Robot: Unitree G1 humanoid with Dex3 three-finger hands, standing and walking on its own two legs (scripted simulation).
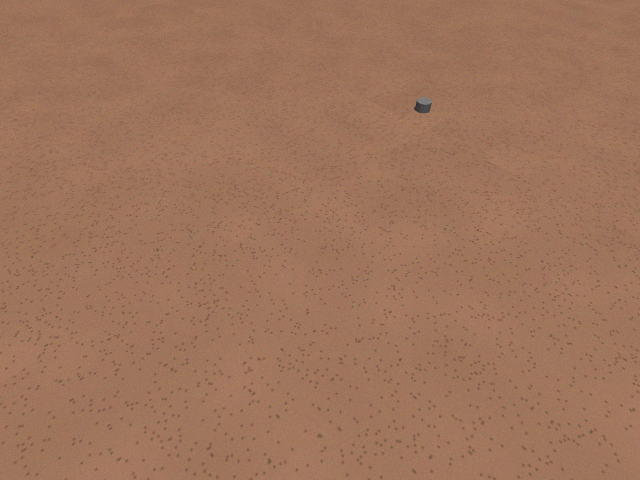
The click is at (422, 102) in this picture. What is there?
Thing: low tin
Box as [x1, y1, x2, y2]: [415, 97, 431, 112]
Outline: 418,98 415,109 419,112 429,111 431,100 424,97
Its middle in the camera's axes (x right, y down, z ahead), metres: +0.66 -0.86 +2.42
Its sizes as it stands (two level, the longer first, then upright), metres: 0.093 0.093 0.058
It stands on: the floor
